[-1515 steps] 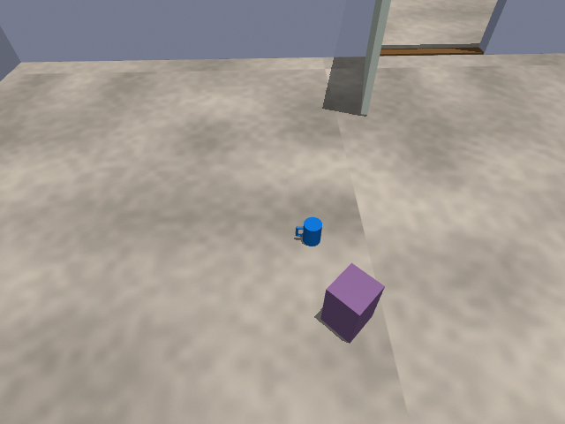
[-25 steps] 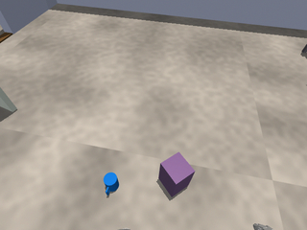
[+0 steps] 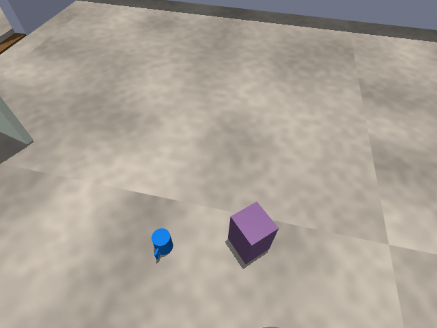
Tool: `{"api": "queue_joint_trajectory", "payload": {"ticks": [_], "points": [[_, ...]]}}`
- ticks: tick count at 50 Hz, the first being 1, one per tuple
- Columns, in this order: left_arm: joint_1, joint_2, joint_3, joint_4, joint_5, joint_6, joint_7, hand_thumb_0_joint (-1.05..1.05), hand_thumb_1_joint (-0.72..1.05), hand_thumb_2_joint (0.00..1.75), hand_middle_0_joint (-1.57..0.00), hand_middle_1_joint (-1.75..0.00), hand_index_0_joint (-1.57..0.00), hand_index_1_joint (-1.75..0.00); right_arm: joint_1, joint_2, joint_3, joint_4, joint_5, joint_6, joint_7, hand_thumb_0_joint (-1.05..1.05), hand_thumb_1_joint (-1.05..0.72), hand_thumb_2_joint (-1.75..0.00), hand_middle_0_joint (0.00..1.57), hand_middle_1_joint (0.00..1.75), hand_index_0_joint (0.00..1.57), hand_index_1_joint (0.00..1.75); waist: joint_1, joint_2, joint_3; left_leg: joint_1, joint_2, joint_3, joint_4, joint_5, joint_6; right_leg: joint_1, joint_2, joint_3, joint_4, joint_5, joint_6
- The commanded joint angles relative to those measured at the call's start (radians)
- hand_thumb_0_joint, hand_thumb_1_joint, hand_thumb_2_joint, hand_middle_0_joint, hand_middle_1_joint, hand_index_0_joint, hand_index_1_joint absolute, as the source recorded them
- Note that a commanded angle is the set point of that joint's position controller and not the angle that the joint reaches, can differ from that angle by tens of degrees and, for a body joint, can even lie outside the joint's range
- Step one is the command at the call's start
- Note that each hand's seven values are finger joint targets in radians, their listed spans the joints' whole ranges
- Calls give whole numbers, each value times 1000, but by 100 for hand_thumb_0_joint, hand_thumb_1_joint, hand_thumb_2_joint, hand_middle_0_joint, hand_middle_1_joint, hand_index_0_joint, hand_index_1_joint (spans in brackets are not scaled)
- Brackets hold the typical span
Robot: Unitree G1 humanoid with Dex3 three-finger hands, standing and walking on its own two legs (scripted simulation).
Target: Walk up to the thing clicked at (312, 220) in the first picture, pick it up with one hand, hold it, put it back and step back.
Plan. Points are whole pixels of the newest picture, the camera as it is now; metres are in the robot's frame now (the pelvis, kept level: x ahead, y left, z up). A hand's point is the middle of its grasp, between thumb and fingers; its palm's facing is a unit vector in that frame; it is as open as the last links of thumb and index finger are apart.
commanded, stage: walk up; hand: left
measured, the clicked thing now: (161, 245) +0.54 +0.26 -0.70
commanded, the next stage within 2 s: stand in 0.74 s
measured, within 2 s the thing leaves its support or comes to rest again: neither
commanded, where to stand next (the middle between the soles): +0.17 +0.00 m, yaw +0 degrees
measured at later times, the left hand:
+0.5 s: hand out of the picture +0.11 +0.24 -0.13, palm faces +0.01 -0.94 -0.34, open 7.4 cm
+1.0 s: hand out of the picture +0.11 +0.24 -0.13, palm faces -0.01 -0.94 -0.34, open 7.4 cm
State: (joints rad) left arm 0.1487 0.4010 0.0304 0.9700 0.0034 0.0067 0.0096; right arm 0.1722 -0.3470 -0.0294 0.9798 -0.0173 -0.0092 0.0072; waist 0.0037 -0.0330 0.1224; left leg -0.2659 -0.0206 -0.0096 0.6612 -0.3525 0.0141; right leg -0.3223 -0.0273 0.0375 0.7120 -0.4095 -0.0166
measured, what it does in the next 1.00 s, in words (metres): stands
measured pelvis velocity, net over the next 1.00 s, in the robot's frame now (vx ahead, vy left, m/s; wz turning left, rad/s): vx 0.02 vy -0.01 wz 0.00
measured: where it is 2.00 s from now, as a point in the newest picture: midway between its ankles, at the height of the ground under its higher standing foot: outside the picture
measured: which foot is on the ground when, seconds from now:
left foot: down 0.00-1.00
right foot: down 0.00-1.00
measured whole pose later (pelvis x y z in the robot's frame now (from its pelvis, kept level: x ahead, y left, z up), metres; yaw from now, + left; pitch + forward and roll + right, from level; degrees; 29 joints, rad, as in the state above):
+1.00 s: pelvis +0.02 -0.01 +0.03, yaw +0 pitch -2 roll +0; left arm 0.06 0.35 0.01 1.14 0.00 -0.01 0.00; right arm 0.08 -0.35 0.00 1.14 0.00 -0.01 0.00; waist 0.00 0.00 0.07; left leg -0.08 0.01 -0.02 0.32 -0.21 -0.02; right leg -0.12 -0.01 0.02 0.33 -0.17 0.01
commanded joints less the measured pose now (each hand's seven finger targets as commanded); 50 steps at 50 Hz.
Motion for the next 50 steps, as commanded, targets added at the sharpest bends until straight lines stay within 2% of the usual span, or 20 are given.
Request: {"api": "queue_joint_trajectory", "payload": {"ticks": [1, 2, 3, 4, 5, 7, 8, 12, 14, 16, 18, 22, 26, 36, 37, 39, 41, 44, 48, 50], "points": [[17, 194, 51, -25, 19, -46, 6, 0, 90, 90, -20, -30, -20, -30, -68, -240, -43, -82, 15, -27, -9, 0, -90, -90, 20, 30, 20, 30, 22, 117, -149, -85, 152, -157, -154, 260, 50, 262, -24, 48, -256, 249, -34], [-21, 219, 49, -32, 17, -49, 4, 0, 90, 90, -20, -30, -20, -30, -57, -221, -40, -70, 19, -26, -8, 0, -90, -90, 20, 30, 20, 30, -2, 40, -139, -91, 98, -127, -176, 72, 30, 209, -83, 128, -278, 178, -63], [-50, 231, 49, -31, 14, -48, -2, 0, 90, 90, -20, -30, -20, -30, -52, -221, -41, -53, 17, -22, -8, 0, -90, -90, 20, 30, 20, 30, -10, 17, -112, -25, 66, -102, -180, -72, 22, 106, -126, 174, -300, 40, -91], [-71, 218, 41, -33, 11, -46, -6, 0, 90, 90, -20, -30, -20, -30, -51, -228, -44, -37, 10, -22, -8, 0, -90, -90, 20, 30, 20, 30, -19, 20, -100, 12, 68, -107, -201, -102, 26, 53, -127, 170, -321, -34, -86], [-84, 202, 36, -28, 8, -44, -9, 0, 90, 90, -20, -30, -20, -30, -66, -237, -45, -29, 9, -22, -6, 0, -90, -90, 20, 30, 20, 30, -14, 39, -75, 16, 74, -120, -229, -112, 32, 24, -102, 148, -337, -89, -70], [-82, 187, 33, -6, 9, -44, -13, 0, 90, 90, -20, -30, -20, -30, -76, -232, -38, -16, 7, -27, 0, 0, -90, -90, 20, 30, 20, 30, -6, 23, -42, -4, 99, -149, -276, -122, 42, 22, -67, 115, -356, -86, -49], [-72, 185, 31, 3, 11, -47, -14, 0, 90, 90, -20, -30, -20, -30, -82, -229, -33, -15, 7, -31, 1, 0, -90, -90, 20, 30, 20, 30, -3, 9, -58, 3, 109, -150, -280, -91, 46, 51, -66, 108, -367, -37, -46], [-95, 186, 30, 29, 6, -56, -12, 0, 90, 90, -20, -30, -20, -30, -63, -217, -24, 24, 11, -39, -2, 0, -90, -90, 20, 30, 20, 30, -9, -6, -104, 59, 93, -99, -282, 101, 22, 124, -95, 118, -386, 165, -39], [-92, 179, 28, 43, 4, -58, -10, 0, 90, 90, -20, -30, -20, -30, -74, -225, -27, 34, 11, -42, -5, 0, -90, -90, 20, 30, 20, 30, -9, 11, -147, 107, 110, -92, -279, 219, 22, 159, -92, 88, -367, 306, -33], [-103, 175, 28, 56, 2, -57, -8, 0, 90, 90, -20, -30, -20, -30, -78, -222, -25, 43, 15, -41, -8, 0, -90, -90, 20, 30, 20, 30, -7, 4, -151, 110, 117, -88, -290, 274, 20, 189, -88, 73, -368, 356, -26], [-106, 173, 28, 67, -1, -56, -7, 0, 90, 90, -20, -30, -20, -30, -81, -218, -24, 51, 14, -37, -10, 0, -90, -90, 20, 30, 20, 30, -4, 8, -150, 115, 118, -82, -291, 301, 16, 201, -88, 69, -372, 364, -26], [-122, 171, 25, 79, 1, -50, -6, 0, 90, 90, -20, -30, -20, -30, -93, -223, -26, 65, 12, -32, -12, 0, -90, -90, 20, 30, 20, 30, -9, 28, -158, 124, 123, -82, -308, 285, 15, 212, -87, 63, -382, 344, -27], [-122, 165, 23, 92, 1, -48, -6, 0, 90, 90, -20, -30, -20, -30, -108, -222, -22, 70, 13, -34, -12, 0, -90, -90, 20, 30, 20, 30, -1, 39, -166, 134, 132, -83, -326, 327, 14, 234, -87, 55, -379, 402, -18], [-146, 160, 20, 104, 2, -42, -6, 0, 90, 90, -20, -30, -20, -30, -116, -226, -26, 85, 10, -31, -15, 0, -90, -90, 20, 30, 20, 30, -6, 42, -159, 148, 135, -75, -363, 318, 12, 242, -82, 50, -387, 403, -11], [-141, 159, 18, 107, -1, -42, -5, 0, 90, 90, -20, -30, -20, -30, -147, -221, -18, 76, 9, -31, -16, 0, -90, -90, 20, 30, 20, 30, 5, 50, -119, 133, 146, -102, -371, 368, 4, 230, -86, 56, -394, 424, -2], [-132, 161, 19, 110, -1, -42, -5, 0, 90, 90, -20, -30, -20, -30, -140, -223, -19, 79, 11, -31, -18, 0, -90, -90, 20, 30, 20, 30, 1, 39, -147, 158, 147, -96, -370, 381, 0, 240, -86, 54, -399, 432, 0], [-133, 161, 20, 111, -1, -44, -4, 0, 90, 90, -20, -30, -20, -30, -140, -221, -18, 82, 12, -32, -19, 0, -90, -90, 20, 30, 20, 30, -2, 36, -185, 187, 153, -94, -360, 437, 1, 268, -94, 55, -388, 497, -3], [-131, 161, 18, 115, -1, -41, -4, 0, 90, 90, -20, -30, -20, -30, -135, -217, -13, 91, 13, -30, -19, 0, -90, -90, 20, 30, 20, 30, -3, 41, -172, 171, 145, -90, -379, 387, -2, 270, -90, 56, -401, 463, 1], [-126, 161, 17, 117, 1, -40, -3, 0, 90, 90, -20, -30, -20, -30, -141, -220, -13, 91, 12, -30, -19, 0, -90, -90, 20, 30, 20, 30, -3, 36, -187, 202, 150, -87, -374, 404, -2, 258, -93, 56, -403, 466, -1], [-133, 166, 15, 117, 0, -41, -3, 0, 90, 90, -20, -30, -20, -30, -141, -215, -10, 95, 14, -26, -17, 0, -90, -90, 20, 30, 20, 30, -6, 29, -171, 185, 146, -89, -383, 354, -2, 252, -92, 56, -415, 426, 2]]}}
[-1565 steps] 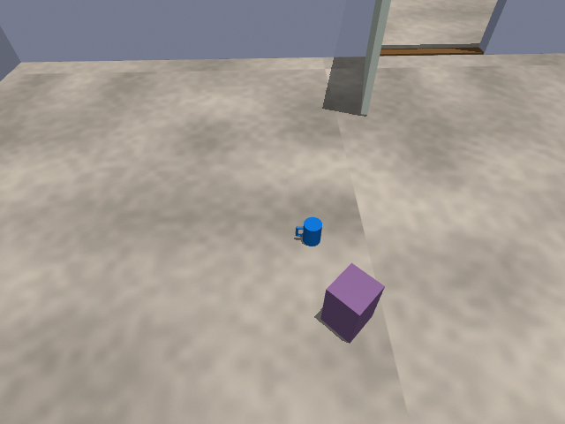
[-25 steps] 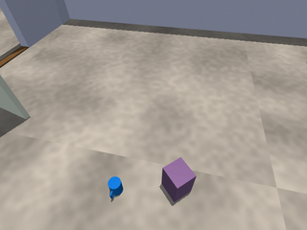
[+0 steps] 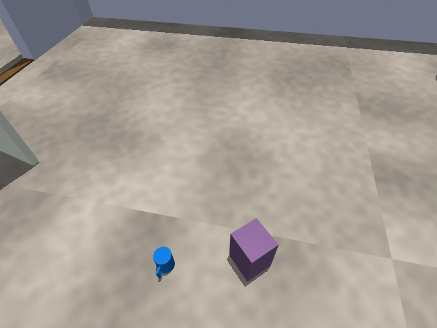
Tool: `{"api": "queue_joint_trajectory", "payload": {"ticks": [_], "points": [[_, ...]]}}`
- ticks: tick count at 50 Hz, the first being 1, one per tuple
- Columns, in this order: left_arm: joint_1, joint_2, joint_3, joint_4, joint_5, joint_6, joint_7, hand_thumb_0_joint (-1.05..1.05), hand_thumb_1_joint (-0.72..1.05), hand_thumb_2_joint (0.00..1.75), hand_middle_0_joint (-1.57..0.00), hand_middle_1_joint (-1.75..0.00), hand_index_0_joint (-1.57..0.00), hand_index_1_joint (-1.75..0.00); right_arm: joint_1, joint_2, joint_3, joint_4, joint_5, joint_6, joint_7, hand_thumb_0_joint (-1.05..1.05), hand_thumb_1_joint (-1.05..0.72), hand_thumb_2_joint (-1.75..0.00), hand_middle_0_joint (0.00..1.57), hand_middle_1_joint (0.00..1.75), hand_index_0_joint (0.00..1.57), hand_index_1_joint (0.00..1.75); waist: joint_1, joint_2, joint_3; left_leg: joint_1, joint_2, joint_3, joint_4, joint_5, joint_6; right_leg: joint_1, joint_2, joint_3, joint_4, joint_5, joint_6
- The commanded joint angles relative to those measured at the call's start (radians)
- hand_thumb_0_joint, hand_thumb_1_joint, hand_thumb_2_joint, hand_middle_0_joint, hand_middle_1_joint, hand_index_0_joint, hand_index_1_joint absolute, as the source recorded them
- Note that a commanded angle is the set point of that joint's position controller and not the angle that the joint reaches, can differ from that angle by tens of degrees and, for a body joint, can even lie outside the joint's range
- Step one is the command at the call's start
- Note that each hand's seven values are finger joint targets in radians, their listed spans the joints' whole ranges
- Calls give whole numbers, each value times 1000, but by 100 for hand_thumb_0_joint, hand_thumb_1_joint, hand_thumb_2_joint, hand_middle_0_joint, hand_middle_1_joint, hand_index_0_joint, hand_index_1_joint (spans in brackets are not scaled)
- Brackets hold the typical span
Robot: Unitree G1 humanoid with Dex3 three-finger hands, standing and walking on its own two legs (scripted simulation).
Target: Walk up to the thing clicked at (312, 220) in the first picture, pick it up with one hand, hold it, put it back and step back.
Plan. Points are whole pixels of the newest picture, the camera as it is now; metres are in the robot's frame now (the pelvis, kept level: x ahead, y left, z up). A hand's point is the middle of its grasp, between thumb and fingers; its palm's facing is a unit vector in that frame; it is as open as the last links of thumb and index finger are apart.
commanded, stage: stand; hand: left
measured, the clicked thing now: (162, 263) +0.52 +0.27 -0.73
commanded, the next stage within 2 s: walk up in 0.74 s
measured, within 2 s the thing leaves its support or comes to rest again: neither
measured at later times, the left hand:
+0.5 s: hand out of the picture +0.06 +0.25 -0.16, palm faces -0.01 -0.94 -0.35, open 7.4 cm
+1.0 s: hand out of the picture +0.07 +0.28 -0.17, palm faces -0.01 -0.92 -0.39, open 7.4 cm
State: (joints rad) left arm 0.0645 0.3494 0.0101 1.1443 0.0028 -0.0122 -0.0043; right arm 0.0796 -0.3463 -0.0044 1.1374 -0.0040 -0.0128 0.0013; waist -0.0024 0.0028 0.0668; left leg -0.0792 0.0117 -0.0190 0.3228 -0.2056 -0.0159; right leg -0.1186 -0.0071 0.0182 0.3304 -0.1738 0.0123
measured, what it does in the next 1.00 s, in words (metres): shifts its weight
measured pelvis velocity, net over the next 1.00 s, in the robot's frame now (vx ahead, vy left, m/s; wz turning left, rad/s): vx -0.05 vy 0.02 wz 0.01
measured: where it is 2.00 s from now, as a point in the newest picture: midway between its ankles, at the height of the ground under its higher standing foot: outside the picture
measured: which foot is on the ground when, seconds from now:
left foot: down 0.00-1.00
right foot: down 0.00-1.00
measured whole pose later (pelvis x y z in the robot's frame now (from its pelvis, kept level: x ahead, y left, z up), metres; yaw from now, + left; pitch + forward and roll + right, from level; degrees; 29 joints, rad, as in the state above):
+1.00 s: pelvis -0.05 +0.02 -0.02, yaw +1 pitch -2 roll +0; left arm 0.03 0.39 0.05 0.97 0.02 0.05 0.01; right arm 0.09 -0.40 -0.05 1.01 0.00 0.05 0.00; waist -0.01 -0.02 0.16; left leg -0.31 -0.03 -0.02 0.76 -0.43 0.04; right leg -0.34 -0.04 0.02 0.59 -0.23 0.02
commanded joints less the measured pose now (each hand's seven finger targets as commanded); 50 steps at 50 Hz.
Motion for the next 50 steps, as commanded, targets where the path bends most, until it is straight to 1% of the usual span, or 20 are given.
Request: {"api": "queue_joint_trajectory", "payload": {"ticks": [1, 15, 19, 23, 27, 31, 36, 37, 38, 40, 41, 42, 43, 44, 45, 46, 47, 48, 49, 50], "points": [[-46, 213, 35, -57, 2, -21, 11, 0, 90, 90, -20, -30, -20, -30, -46, -217, -35, -60, 0, -23, -11, 0, -90, -90, 20, 30, 20, 30, 0, -11, -112, 4, 117, -78, -41, 212, 30, 46, -114, 79, -35, 199, -29], [-20, 218, 29, -53, 4, -23, 10, 0, 90, 90, -20, -30, -20, -30, -43, -216, -32, -60, -1, -19, -5, 0, -90, -90, 20, 30, 20, 30, 1, -9, -94, -6, 111, -85, -49, 136, 30, 10, -114, 81, -59, 127, -28], [-15, 216, 29, -54, 2, -20, 9, 0, 90, 90, -20, -30, -20, -30, -26, -222, -32, -52, -3, -15, -5, 0, -90, -90, 20, 30, 20, 30, 2, 8, -68, -49, 104, -85, -63, 69, 30, 12, -112, 88, -67, 82, -28], [-4, 219, 29, -54, 2, -22, 8, 0, 90, 90, -20, -30, -20, -30, -31, -222, -33, -54, -3, -18, -4, 0, -90, -90, 20, 30, 20, 30, 8, 2, -75, -39, 106, -87, -57, 91, 32, 11, -111, 85, -64, 82, -29], [-5, 224, 29, -60, 3, -24, 9, 0, 90, 90, -20, -30, -20, -30, -14, -218, -31, -55, -4, -18, -4, 0, -90, -90, 20, 30, 20, 30, 0, -3, -86, -38, 107, -86, -53, 111, 30, 16, -116, 88, -61, 118, -30], [-4, 224, 28, -61, 2, -23, 10, 0, 90, 90, -20, -30, -20, -30, -7, -218, -28, -51, -5, -17, -5, 0, -90, -90, 20, 30, 20, 30, 3, -11, -78, -41, 110, -89, -58, 100, 29, 14, -114, 83, -61, 86, -30], [12, 217, 25, -59, 2, -23, 9, 0, 90, 90, -20, -30, -20, -30, -7, -224, -28, -51, -1, -17, -6, 0, -90, -90, 20, 30, 20, 30, 5, 7, -80, -39, 106, -86, -52, 117, 31, 18, -115, 85, -62, 131, -30], [-4, 274, 73, -88, -11, -7, 19, 0, 90, 90, -20, -30, -20, -30, -33, -263, -50, -56, 0, 3, -9, 0, -90, -90, 20, 30, 20, 30, 13, -19, 35, -109, 88, -89, 49, 290, 46, -51, -111, 93, 34, 356, -38], [10, 271, 76, -103, -15, 1, 25, 0, 90, 90, -20, -30, -20, -30, -11, -250, -50, -71, 8, 9, -11, 0, -90, -90, 20, 30, 20, 30, 8, -22, -7, -100, 90, -72, 87, 356, 48, -42, -112, 82, 68, 417, -50], [15, 270, 84, -132, -15, 10, 27, 0, 90, 90, -20, -30, -20, -30, 6, -251, -60, -92, 17, 19, -12, 0, -90, -90, 20, 30, 20, 30, 4, -30, -109, -71, 72, -58, 181, 364, 59, -15, -135, 86, 102, 466, -91], [10, 273, 88, -151, -13, 15, 27, 0, 90, 90, -20, -30, -20, -30, 19, -245, -63, -105, 18, 25, -13, 0, -90, -90, 20, 30, 20, 30, 4, -55, -160, -60, 56, -44, 239, 337, 61, -17, -158, 106, 105, 470, -117], [-8, 281, 91, -169, -12, 21, 25, 0, 90, 90, -20, -30, -20, -30, 26, -236, -64, -116, 16, 30, -12, 0, -90, -90, 20, 30, 20, 30, 2, -81, -172, -63, 26, -26, 291, 267, 54, -45, -194, 149, 93, 461, -143], [-31, 293, 95, -193, -8, 26, 25, 0, 90, 90, -20, -30, -20, -30, 42, -229, -66, -126, 13, 37, -12, 0, -90, -90, 20, 30, 20, 30, -5, -115, -178, -79, 0, -10, 355, 152, 46, -63, -238, 186, 86, 468, -175], [-58, 303, 97, -213, -3, 32, 27, 0, 90, 90, -20, -30, -20, -30, 62, -220, -69, -131, 10, 44, -13, 0, -90, -90, 20, 30, 20, 30, -7, -149, -172, -91, -28, 1, 426, -5, 41, -106, -283, 218, 83, 465, -215], [-87, 309, 98, -238, 6, 37, 29, 0, 90, 90, -20, -30, -20, -30, 90, -223, -78, -141, 2, 53, -11, 0, -90, -90, 20, 30, 20, 30, -17, -196, -154, -103, -45, -3, 506, -190, 50, -167, -325, 249, 75, 424, -248], [-92, 303, 98, -253, 14, 41, 30, 0, 90, 90, -20, -30, -20, -30, 111, -216, -81, -147, 0, 60, -9, 0, -90, -90, 20, 30, 20, 30, -19, -206, -130, -116, -42, -28, 562, -308, 61, -218, -342, 253, 77, 373, -263], [-96, 305, 98, -264, 21, 43, 31, 0, 90, 90, -20, -30, -20, -30, 115, -216, -87, -161, 1, 62, -6, 0, -90, -90, 20, 30, 20, 30, -22, -210, -113, -132, -31, -45, 563, -340, 69, -233, -335, 242, 103, 370, -262], [-103, 298, 96, -277, 24, 43, 32, 0, 90, 90, -20, -30, -20, -30, 131, -216, -89, -167, 3, 59, -4, 0, -90, -90, 20, 30, 20, 30, -29, -209, -110, -146, -27, -40, 519, -302, 70, -222, -309, 220, 138, 373, -240], [-122, 296, 93, -291, 24, 46, 35, 0, 90, 90, -20, -30, -20, -30, 163, -218, -95, -168, -1, 54, -5, 0, -90, -90, 20, 30, 20, 30, -44, -207, -111, -136, -10, -27, 413, -213, 67, -216, -277, 197, 190, 344, -200], [-114, 277, 89, -299, 18, 53, 34, 0, 90, 90, -20, -30, -20, -30, 167, -232, -102, -167, -8, 45, -8, 0, -90, -90, 20, 30, 20, 30, -45, -113, -108, -132, 22, -42, 259, 20, 72, -207, -201, 151, 282, 255, -149]]}}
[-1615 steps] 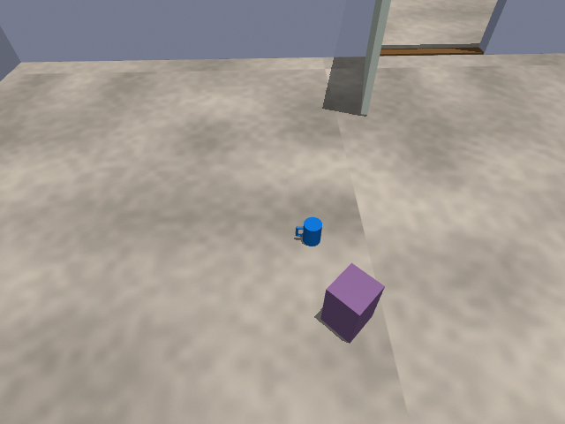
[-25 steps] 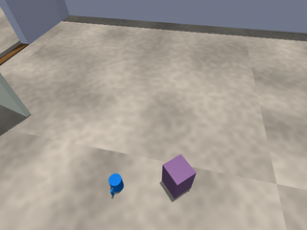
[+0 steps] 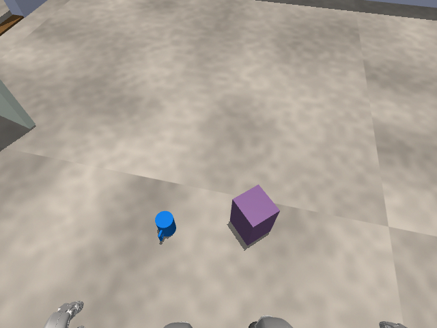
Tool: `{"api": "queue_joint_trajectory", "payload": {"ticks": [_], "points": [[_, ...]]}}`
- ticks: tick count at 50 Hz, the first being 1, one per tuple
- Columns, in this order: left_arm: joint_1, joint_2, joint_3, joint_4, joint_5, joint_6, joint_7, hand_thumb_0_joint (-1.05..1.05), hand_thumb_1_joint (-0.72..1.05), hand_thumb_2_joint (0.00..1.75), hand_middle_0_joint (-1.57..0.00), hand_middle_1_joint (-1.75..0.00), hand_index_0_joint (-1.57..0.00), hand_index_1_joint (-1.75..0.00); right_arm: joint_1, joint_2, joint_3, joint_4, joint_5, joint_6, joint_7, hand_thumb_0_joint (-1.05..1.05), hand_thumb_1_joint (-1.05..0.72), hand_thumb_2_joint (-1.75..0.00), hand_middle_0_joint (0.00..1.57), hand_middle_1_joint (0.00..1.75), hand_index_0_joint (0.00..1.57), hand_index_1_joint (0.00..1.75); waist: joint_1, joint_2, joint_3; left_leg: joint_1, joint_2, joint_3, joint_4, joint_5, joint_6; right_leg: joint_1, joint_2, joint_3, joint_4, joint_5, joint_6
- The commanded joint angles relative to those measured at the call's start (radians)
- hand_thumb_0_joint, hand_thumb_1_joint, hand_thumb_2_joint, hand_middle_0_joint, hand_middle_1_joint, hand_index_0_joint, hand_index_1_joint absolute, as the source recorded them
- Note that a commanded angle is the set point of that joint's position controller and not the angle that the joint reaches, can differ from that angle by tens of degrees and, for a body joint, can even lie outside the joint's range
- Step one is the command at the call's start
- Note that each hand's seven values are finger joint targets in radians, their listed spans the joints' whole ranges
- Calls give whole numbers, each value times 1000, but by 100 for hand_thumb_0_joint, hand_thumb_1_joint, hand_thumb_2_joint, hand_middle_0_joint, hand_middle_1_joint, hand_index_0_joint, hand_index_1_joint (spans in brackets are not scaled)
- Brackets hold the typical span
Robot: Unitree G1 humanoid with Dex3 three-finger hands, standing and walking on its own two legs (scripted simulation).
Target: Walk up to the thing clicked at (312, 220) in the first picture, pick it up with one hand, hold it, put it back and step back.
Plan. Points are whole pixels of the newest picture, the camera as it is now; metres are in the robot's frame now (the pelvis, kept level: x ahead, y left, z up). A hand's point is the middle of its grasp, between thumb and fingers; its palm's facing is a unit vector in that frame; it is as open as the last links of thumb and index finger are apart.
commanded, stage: walk up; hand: left
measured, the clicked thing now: (164, 227) +0.58 +0.25 -0.71
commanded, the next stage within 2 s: stand in 2.00 s
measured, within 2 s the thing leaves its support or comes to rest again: neither
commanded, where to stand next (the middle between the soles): +0.21 +0.00 m, yaw -1 degrees
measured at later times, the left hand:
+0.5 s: hand out of the picture -0.01 +0.26 -0.15, palm faces -0.10 -0.91 -0.40, open 7.4 cm
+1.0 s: hand out of the picture -0.16 +0.26 -0.15, palm faces -0.03 -0.93 -0.37, open 7.4 cm
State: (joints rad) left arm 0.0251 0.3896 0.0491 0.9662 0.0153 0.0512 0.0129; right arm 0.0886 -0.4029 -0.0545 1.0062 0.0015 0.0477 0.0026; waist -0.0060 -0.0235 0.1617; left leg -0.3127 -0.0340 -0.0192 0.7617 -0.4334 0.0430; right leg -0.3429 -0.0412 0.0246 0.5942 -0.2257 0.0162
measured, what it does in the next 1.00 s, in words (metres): walks backwards: right foot, then left foot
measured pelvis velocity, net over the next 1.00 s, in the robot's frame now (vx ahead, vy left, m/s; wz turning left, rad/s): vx -0.26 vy -0.01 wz -0.05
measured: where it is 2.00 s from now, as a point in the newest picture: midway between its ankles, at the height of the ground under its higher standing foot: outside the picture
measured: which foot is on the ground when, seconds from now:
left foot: down 0.00-0.46, up 0.48-0.74, down 0.76-1.00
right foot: down 0.00-0.04, up 0.06-0.40, down 0.42-0.78, up 0.80-1.00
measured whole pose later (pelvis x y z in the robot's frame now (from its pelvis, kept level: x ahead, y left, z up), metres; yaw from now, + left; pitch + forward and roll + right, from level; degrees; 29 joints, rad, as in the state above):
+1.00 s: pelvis -0.26 -0.01 +0.00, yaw -3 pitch -2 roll -1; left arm 0.20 0.40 0.08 0.85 0.02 0.05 -0.01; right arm 0.16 -0.36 -0.04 0.85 -0.04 0.01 -0.01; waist 0.02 -0.03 0.14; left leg -0.31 0.04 0.00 0.61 -0.26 0.01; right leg -0.31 0.05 0.10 0.90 -0.52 0.00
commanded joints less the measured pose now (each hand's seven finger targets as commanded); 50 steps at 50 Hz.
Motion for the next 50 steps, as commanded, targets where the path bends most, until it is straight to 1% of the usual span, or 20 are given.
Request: {"api": "queue_joint_trajectory", "payload": {"ticks": [1, 2, 4, 7, 14, 18, 21, 22, 23, 24, 27, 33, 36, 37, 38, 39, 40, 43, 48, 50], "points": [[-59, 191, 41, -139, -4, -2, 18, 0, 90, 90, -20, -30, -20, -30, 138, -230, -64, -52, -33, -21, -12, 0, -90, -90, 20, 30, 20, 30, -35, 123, -178, 79, 197, -225, -342, 504, 57, -34, -8, 75, 211, 121, -85], [-19, 149, 38, -141, -4, 5, 23, 0, 90, 90, -20, -30, -20, -30, 102, -280, -77, -78, -48, -30, -11, 0, -90, -90, 20, 30, 20, 30, -6, 244, -158, 140, 328, -398, -403, 731, 121, -156, 139, 55, 367, -347, -48], [12, 174, 50, -131, 3, 13, 35, 0, 90, 90, -20, -30, -20, -30, 67, -330, -88, -117, -40, -36, -15, 0, -90, -90, 20, 30, 20, 30, -19, 199, -214, 79, 435, -478, -400, 789, 243, -111, 169, 194, 604, -450, -44], [90, 193, 55, -118, -9, 10, 27, 0, 90, 90, -20, -30, -20, -30, -23, -236, -70, -157, -42, -41, -39, 0, -90, -90, 20, 30, 20, 30, 43, 155, -181, 148, 303, -256, -303, 748, 184, -180, 139, 189, 675, -294, -23], [74, 173, 69, -188, 5, -7, 14, 0, 90, 90, -20, -30, -20, -30, 110, -231, -76, -186, -27, -37, -48, 0, -90, -90, 20, 30, 20, 30, -38, 162, -210, 318, 306, -230, -241, 816, 199, -131, 103, 98, 368, -305, 22], [158, 169, 77, -167, 9, -11, 4, 0, 90, 90, -20, -30, -20, -30, 56, -249, -74, -218, -26, -24, -38, 0, -90, -90, 20, 30, 20, 30, -10, 202, -251, 206, 288, -212, -238, 604, 162, 47, 77, 13, 100, -219, -6], [255, 187, 88, -132, 23, -21, 2, 0, 90, 90, -20, -30, -20, -30, 26, -223, -62, -229, -11, -10, -30, 0, -90, -90, 20, 30, 20, 30, 40, 148, -256, 22, 238, -173, -160, 439, 66, 233, 22, 44, -155, 24, -63], [238, 256, 105, -153, 34, -28, 1, 0, 90, 90, -20, -30, -20, -30, 31, -186, -49, -244, -2, -11, -28, 0, -90, -90, 20, 30, 20, 30, 28, -34, -228, -138, 108, -124, -25, 258, 5, 260, -125, 282, -181, 103, -129], [174, 339, 120, -177, 21, -24, -2, 0, 90, 90, -20, -30, -20, -30, -16, -156, -49, -249, 1, -10, -42, 0, -90, -90, 20, 30, 20, 30, 67, -264, -174, -152, -66, -20, 230, -164, -38, 75, -336, 482, -261, 243, -309], [142, 328, 114, -213, 28, -34, 0, 0, 90, 90, -20, -30, -20, -30, -7, -185, -58, -238, -1, -3, -47, 0, -90, -90, 20, 30, 20, 30, 55, -210, -124, -127, -38, -129, 417, -223, -45, -30, -382, 531, -268, 316, -345], [43, 230, 93, -240, 22, -31, 13, 0, 90, 90, -20, -30, -20, -30, 89, -176, -43, -197, 16, -14, -47, 0, -90, -90, 20, 30, 20, 30, -16, -103, -130, -163, -76, -139, 452, -98, -47, 72, -192, 203, -123, 514, -233], [153, 205, 90, -263, 30, -12, 22, 0, 90, 90, -20, -30, -20, -30, 86, -148, -33, -229, -12, -35, -47, 0, -90, -90, 20, 30, 20, 30, 59, -176, -199, -132, -3, -21, 15, -99, -62, 305, -184, 187, -31, 558, -219], [129, 222, 82, -277, 9, 2, 12, 0, 90, 90, -20, -30, -20, -30, 162, -151, -44, -196, -22, -40, -41, 0, -90, -90, 20, 30, 20, 30, 14, -157, -234, 46, -6, 47, -314, 156, -39, 236, -157, 180, 54, 466, -173], [127, 203, 71, -283, 5, 6, 9, 0, 90, 90, -20, -30, -20, -30, 165, -178, -54, -196, -31, -45, -41, 0, -90, -90, 20, 30, 20, 30, 9, -106, -250, 123, 58, -44, -372, 304, -14, 143, -132, 168, 89, 342, -125], [139, 165, 62, -288, 2, 6, 5, 0, 90, 90, -20, -30, -20, -30, 154, -259, -76, -202, -46, -48, -40, 0, -90, -90, 20, 30, 20, 30, 18, 89, -256, 216, 255, -303, -373, 464, 64, -46, -16, 109, 218, 75, -68], [75, 180, 72, -299, -4, 7, 16, 0, 90, 90, -20, -30, -20, -30, 100, -355, -90, -223, -33, -43, -29, 0, -90, -90, 20, 30, 20, 30, -21, 248, -232, 74, 441, -466, -418, 571, 228, -65, 112, 29, 412, -395, -35], [45, 201, 85, -288, 13, 11, 23, 0, 90, 90, -20, -30, -20, -30, 94, -356, -99, -228, -39, -48, -30, 0, -90, -90, 20, 30, 20, 30, -39, 209, -191, -16, 480, -526, -433, 549, 285, -50, 116, 141, 588, -441, -33], [170, 191, 87, -218, -7, 6, 11, 0, 90, 90, -20, -30, -20, -30, -1, -243, -62, -237, -39, -56, -45, 0, -90, -90, 20, 30, 20, 30, 57, 114, -162, 46, 311, -224, -342, 557, 183, -108, 126, 164, 664, -298, -40], [151, 170, 73, -195, 7, -33, -20, 0, 90, 90, -20, -30, -20, -30, 73, -224, -64, -224, -47, -60, -25, 0, -90, -90, 20, 30, 20, 30, -22, 217, -171, 165, 257, -201, -360, 137, 166, -33, 69, 44, 187, -311, -2], [194, 158, 71, -146, 7, -54, -14, 0, 90, 90, -20, -30, -20, -30, 50, -235, -64, -225, -50, -47, -17, 0, -90, -90, 20, 30, 20, 30, 3, 217, -175, 88, 241, -167, -307, 113, 147, 117, 72, -19, -56, -259, -22]]}}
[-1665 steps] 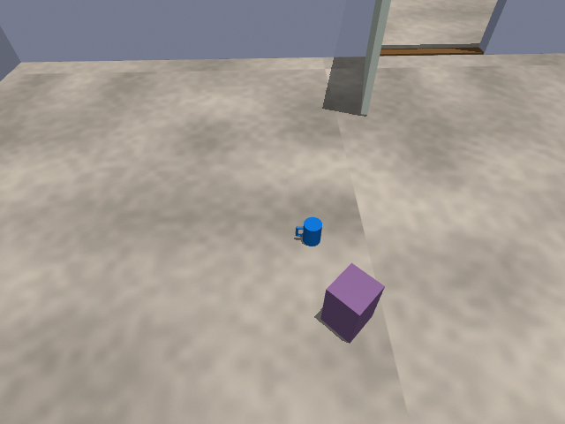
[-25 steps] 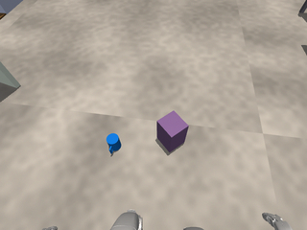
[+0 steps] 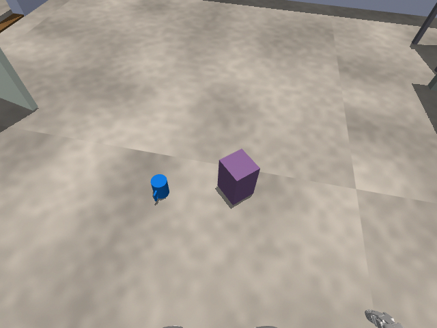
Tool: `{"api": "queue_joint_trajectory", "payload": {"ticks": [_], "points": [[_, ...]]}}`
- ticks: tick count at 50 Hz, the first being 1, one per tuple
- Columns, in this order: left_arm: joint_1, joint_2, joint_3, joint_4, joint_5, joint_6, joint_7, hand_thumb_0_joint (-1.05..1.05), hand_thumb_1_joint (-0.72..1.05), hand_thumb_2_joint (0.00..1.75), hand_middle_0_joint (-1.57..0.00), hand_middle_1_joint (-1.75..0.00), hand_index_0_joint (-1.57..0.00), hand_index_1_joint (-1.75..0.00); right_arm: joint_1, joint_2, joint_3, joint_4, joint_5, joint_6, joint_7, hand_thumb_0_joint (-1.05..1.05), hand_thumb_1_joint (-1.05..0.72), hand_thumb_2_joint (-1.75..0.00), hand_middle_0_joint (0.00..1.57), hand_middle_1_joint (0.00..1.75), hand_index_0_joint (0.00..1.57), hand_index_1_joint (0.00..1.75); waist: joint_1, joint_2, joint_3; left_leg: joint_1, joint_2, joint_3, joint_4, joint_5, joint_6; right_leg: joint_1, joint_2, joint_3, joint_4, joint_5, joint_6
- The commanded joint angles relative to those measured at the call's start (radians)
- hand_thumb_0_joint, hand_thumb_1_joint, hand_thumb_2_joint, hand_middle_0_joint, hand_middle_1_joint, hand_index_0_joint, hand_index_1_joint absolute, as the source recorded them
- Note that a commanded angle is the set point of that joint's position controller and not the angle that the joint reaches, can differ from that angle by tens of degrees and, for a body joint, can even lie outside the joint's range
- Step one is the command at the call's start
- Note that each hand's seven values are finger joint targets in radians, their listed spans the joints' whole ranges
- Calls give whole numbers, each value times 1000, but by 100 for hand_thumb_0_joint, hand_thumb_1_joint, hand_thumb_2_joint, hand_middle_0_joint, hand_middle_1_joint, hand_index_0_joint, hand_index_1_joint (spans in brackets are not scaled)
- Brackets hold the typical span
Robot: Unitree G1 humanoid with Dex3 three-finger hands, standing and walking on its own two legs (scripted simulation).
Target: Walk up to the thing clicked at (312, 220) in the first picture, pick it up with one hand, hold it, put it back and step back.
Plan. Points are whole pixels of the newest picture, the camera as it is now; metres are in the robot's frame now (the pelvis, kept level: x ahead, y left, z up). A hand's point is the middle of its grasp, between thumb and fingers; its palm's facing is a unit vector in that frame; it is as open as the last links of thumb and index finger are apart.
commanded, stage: walk up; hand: left
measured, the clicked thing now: (159, 189) +0.82 +0.30 -0.71
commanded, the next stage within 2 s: stand in 1.00 s
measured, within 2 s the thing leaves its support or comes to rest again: neither
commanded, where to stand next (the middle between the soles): +0.46 +0.03 m, yaw +2 degrees
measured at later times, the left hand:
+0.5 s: hand out of the picture +0.04 +0.26 -0.14, palm faces +0.05 -0.93 -0.38, open 7.4 cm
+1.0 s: hand out of the picture +0.07 +0.26 -0.14, palm faces +0.07 -0.93 -0.35, open 7.4 cm
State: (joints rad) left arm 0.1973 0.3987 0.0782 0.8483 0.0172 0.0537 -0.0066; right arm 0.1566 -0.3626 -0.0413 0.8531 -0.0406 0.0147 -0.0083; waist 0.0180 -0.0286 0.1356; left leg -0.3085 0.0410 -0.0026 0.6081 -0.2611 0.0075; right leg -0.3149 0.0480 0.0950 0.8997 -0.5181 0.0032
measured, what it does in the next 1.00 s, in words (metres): steps on the spot: right foot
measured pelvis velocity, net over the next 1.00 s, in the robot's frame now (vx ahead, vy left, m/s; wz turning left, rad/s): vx -0.02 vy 0.00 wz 0.05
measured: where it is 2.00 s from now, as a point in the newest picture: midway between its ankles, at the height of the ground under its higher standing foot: outside the picture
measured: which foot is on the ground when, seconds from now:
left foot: down 0.00-1.00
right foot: up 0.00-0.04, down 0.06-1.00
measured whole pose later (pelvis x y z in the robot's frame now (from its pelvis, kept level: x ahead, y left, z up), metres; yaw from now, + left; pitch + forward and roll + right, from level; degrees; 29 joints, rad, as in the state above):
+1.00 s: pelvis -0.02 +0.00 +0.01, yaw +3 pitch -3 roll -1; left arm 0.10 0.36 0.03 1.07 0.01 -0.02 0.00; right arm 0.08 -0.34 -0.04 1.04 -0.01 -0.01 0.01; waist 0.02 0.00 0.06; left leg -0.18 -0.02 -0.07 0.52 -0.28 0.00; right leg -0.11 -0.02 0.00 0.47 -0.31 0.02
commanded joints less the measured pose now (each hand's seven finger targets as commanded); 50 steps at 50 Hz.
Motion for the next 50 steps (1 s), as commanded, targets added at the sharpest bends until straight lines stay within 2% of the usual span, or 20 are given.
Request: {"api": "queue_joint_trajectory", "payload": {"ticks": [1, 2, 3, 4, 5, 7, 11, 14, 15, 16, 17, 19, 21, 25, 33, 39, 44, 47, 49, 50], "points": [[80, 141, 47, 12, 7, -66, 11, 0, 90, 90, -20, -30, -20, -30, -37, -276, -72, -72, -1, -4, -3, 0, -90, -90, 20, 30, 20, 30, 14, 216, -140, 20, 146, -150, -103, -41, 156, 188, -3, -117, -527, 157, -23], [101, 180, 59, 33, 19, -76, 17, 0, 90, 90, -20, -30, -20, -30, -18, -234, -59, -71, 7, 0, -2, 0, -90, -90, 20, 30, 20, 30, 20, 136, -135, -81, 101, -118, -11, -61, 106, 283, -17, -44, -550, 198, -41], [108, 231, 71, 30, 34, -87, 19, 0, 90, 90, -20, -30, -20, -30, -2, -179, -40, -85, 17, -1, 2, 0, -90, -90, 20, 30, 20, 30, 12, -33, -125, -227, 19, -80, 104, -182, 42, 310, -164, 232, -598, 37, -88], [31, 322, 80, -4, 31, -85, 19, 0, 90, 90, -20, -30, -20, -30, -55, -185, -47, -86, 24, 1, -6, 0, -90, -90, 20, 30, 20, 30, 40, -143, -102, -149, -51, -103, 235, -317, -1, 12, -392, 479, -676, -162, -228], [-53, 315, 74, -26, 32, -90, 18, 0, 90, 90, -20, -30, -20, -30, -52, -230, -65, -60, 27, 2, -6, 0, -90, -90, 20, 30, 20, 30, 14, -85, -16, -56, -26, -184, 325, -294, -12, -158, -421, 505, -685, -191, -258], [-114, 239, 56, -26, 22, -100, 21, 0, 90, 90, -20, -30, -20, -30, 3, -212, -56, -19, 39, -8, 1, 0, -90, -90, 20, 30, 20, 30, -23, -38, 13, -82, -49, -157, 304, -200, -10, -81, -308, 286, -618, 0, -197], [-48, 242, 58, 0, 26, -99, 11, 0, 90, 90, -20, -30, -20, -30, 12, -200, -48, 5, 22, -29, 14, 0, -90, -90, 20, 30, 20, 30, 14, -140, -38, -27, -51, -69, 84, -216, -17, 18, -271, 202, -598, 20, -169], [-59, 208, 36, 9, 10, -83, 6, 0, 90, 90, -20, -30, -20, -30, 67, -186, -57, 44, 14, -48, 12, 0, -90, -90, 20, 30, 20, 30, -18, -106, -82, 162, -69, -33, -214, -48, 3, 14, -216, 104, -472, 171, -113], [-41, 174, 20, 11, 6, -80, 5, 0, 90, 90, -20, -30, -20, -30, 68, -209, -66, 44, 5, -54, 7, 0, -90, -90, 20, 30, 20, 30, -21, -51, -107, 243, -9, -136, -245, -32, 25, -40, -186, 66, -405, 228, -82], [-58, 133, 7, 22, -10, -78, 2, 0, 90, 90, -20, -30, -20, -30, 38, -250, -68, 40, 4, -60, 5, 0, -90, -90, 20, 30, 20, 30, -16, 85, -104, 177, 122, -367, -312, -171, 85, -83, -91, -14, -334, 101, -33], [-56, 167, 23, 43, -14, -76, 7, 0, 90, 90, -20, -30, -20, -30, 15, -279, -69, 36, 10, -59, 11, 0, -90, -90, 20, 30, 20, 30, 2, 96, -97, 49, 202, -427, -348, -321, 157, 26, -60, -77, -270, 21, -27], [-25, 156, 18, 56, -10, -87, 6, 0, 90, 90, -20, -30, -20, -30, -35, -256, -54, 26, 9, -58, 17, 0, -90, -90, 20, 30, 20, 30, 26, 100, -78, 0, 172, -346, -330, -240, 143, 100, -60, -75, -336, 73, -34], [-7, 165, 21, 84, -6, -102, 10, 0, 90, 90, -20, -30, -20, -30, -48, -220, -43, 37, 19, -56, 16, 0, -90, -90, 20, 30, 20, 30, 35, 125, -100, -31, 89, -232, -249, -63, 63, 210, -86, -23, -471, 221, -47], [-57, 236, 29, 89, 4, -107, 13, 0, 90, 90, -20, -30, -20, -30, 2, -190, -38, 74, 20, -49, 14, 0, -90, -90, 20, 30, 20, 30, -7, 5, -84, -28, -26, -115, -108, -117, 13, 160, -239, 175, -565, 112, -124], [-106, 178, 13, 115, -18, -108, 22, 0, 90, 90, -20, -30, -20, -30, -6, -194, -39, 108, 31, -67, 5, 0, -90, -90, 20, 30, 20, 30, -4, 19, -194, 128, 56, -143, -128, 483, 62, 251, -141, -38, -423, 593, -40], [-133, 160, -1, 129, -17, -92, 23, 0, 90, 90, -20, -30, -20, -30, -72, -206, -45, 112, 26, -52, -1, 0, -90, -90, 20, 30, 20, 30, 5, 117, -176, 127, 85, -191, -203, 323, 77, 207, -113, -68, -403, 394, -42], [-124, 193, 4, 163, -10, -102, 23, 0, 90, 90, -20, -30, -20, -30, -112, -181, -37, 111, 29, -47, 2, 0, -90, -90, 20, 30, 20, 30, 7, 36, -170, 82, 31, -121, -141, 296, 39, 283, -170, -5, -487, 512, -54], [-149, 205, 5, 156, -5, -103, 25, 0, 90, 90, -20, -30, -20, -30, -117, -178, -39, 119, 24, -42, 7, 0, -90, -90, 20, 30, 20, 30, -5, 12, -142, 89, 12, -109, -144, 201, 32, 234, -200, 25, -519, 448, -69], [-172, 193, 3, 155, -6, -101, 24, 0, 90, 90, -20, -30, -20, -30, -110, -178, -40, 130, 23, -43, 9, 0, -90, -90, 20, 30, 20, 30, -14, 12, -146, 127, 23, -123, -171, 216, 38, 205, -182, 4, -520, 421, -62], [-182, 162, -17, 174, -14, -93, 22, 0, 90, 90, -20, -30, -20, -30, -122, -186, -26, 133, 33, -49, 6, 0, -90, -90, 20, 30, 20, 30, -23, 21, -132, 178, 66, -169, -222, 379, 36, 179, -160, -7, -516, 533, -34]]}}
